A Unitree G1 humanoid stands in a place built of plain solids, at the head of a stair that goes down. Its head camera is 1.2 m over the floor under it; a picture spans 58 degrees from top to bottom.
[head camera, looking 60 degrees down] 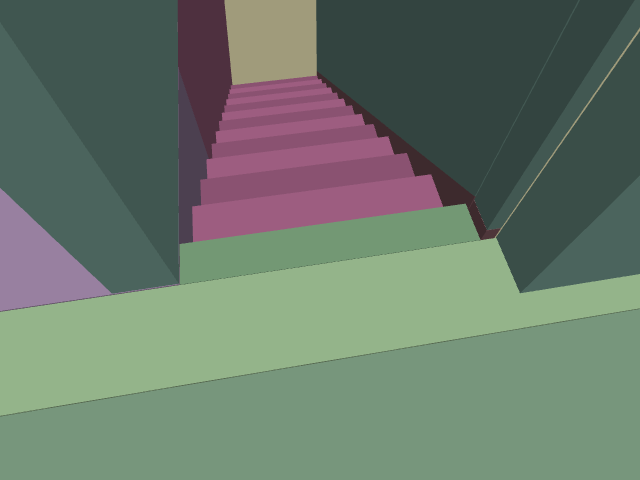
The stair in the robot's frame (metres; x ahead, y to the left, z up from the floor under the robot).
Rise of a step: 0.17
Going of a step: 0.26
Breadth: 0.96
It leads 9 degrees to the left of straight ahead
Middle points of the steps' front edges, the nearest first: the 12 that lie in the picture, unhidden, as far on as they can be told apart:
0.76 -0.02 0.00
1.02 0.02 -0.17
1.28 0.07 -0.34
1.54 0.11 -0.51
1.80 0.15 -0.68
2.06 0.20 -0.85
2.32 0.24 -1.01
2.58 0.28 -1.18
2.84 0.33 -1.35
3.10 0.37 -1.52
3.36 0.41 -1.69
3.62 0.46 -1.86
